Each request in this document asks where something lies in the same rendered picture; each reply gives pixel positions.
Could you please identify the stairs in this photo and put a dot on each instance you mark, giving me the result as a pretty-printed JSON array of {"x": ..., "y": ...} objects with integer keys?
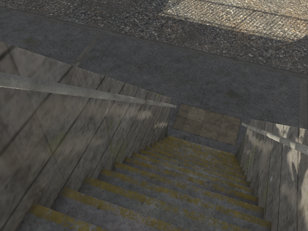
[{"x": 171, "y": 185}]

